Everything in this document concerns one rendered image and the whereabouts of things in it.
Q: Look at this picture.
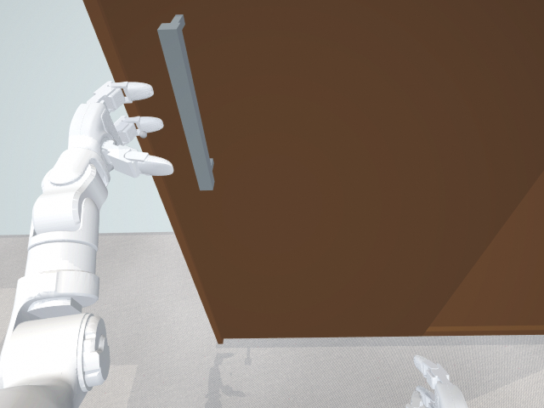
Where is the robot right hand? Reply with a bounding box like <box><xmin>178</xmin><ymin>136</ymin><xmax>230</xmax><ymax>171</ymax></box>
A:
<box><xmin>406</xmin><ymin>355</ymin><xmax>468</xmax><ymax>408</ymax></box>

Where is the left robot forearm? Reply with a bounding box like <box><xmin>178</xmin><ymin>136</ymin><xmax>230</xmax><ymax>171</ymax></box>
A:
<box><xmin>0</xmin><ymin>148</ymin><xmax>111</xmax><ymax>389</ymax></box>

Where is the wardrobe door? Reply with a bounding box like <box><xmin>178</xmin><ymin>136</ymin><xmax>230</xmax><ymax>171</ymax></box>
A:
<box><xmin>100</xmin><ymin>0</ymin><xmax>544</xmax><ymax>338</ymax></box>
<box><xmin>430</xmin><ymin>171</ymin><xmax>544</xmax><ymax>326</ymax></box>

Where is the robot left upper arm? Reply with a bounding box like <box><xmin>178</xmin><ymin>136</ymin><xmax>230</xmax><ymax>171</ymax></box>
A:
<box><xmin>0</xmin><ymin>313</ymin><xmax>111</xmax><ymax>408</ymax></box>

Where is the robot left hand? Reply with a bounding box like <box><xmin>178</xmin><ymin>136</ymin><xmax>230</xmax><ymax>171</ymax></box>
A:
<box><xmin>68</xmin><ymin>81</ymin><xmax>173</xmax><ymax>178</ymax></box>

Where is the handle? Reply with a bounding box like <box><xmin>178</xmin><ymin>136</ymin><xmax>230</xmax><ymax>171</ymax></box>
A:
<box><xmin>157</xmin><ymin>14</ymin><xmax>215</xmax><ymax>190</ymax></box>

